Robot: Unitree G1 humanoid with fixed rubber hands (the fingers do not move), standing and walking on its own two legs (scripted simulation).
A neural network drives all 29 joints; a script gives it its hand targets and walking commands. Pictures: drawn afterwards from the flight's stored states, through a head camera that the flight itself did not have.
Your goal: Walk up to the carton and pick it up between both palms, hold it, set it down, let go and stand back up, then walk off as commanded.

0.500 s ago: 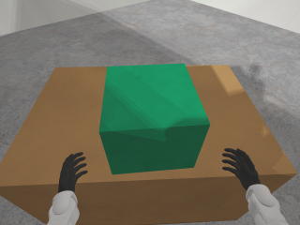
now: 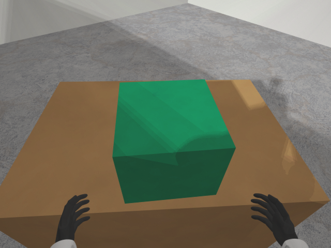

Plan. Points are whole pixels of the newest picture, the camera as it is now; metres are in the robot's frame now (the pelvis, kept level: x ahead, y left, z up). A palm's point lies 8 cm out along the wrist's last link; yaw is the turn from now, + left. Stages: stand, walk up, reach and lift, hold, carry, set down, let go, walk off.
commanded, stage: set down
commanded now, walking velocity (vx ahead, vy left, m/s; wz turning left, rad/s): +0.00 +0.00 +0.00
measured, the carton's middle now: (167, 137) +0.47 +0.03 -0.02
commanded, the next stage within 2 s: let go in 1.88 s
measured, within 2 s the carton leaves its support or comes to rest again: neither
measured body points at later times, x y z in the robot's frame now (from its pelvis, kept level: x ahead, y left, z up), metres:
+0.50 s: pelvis +0.01 +0.00 +0.00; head +0.00 +0.01 +0.45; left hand +0.19 +0.25 -0.06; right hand +0.21 -0.25 -0.05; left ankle +0.02 +0.13 -0.73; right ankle +0.02 -0.12 -0.73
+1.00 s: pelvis +0.02 +0.01 +0.01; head +0.02 +0.02 +0.45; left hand +0.18 +0.25 -0.08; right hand +0.20 -0.23 -0.06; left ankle +0.02 +0.13 -0.73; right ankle +0.02 -0.12 -0.73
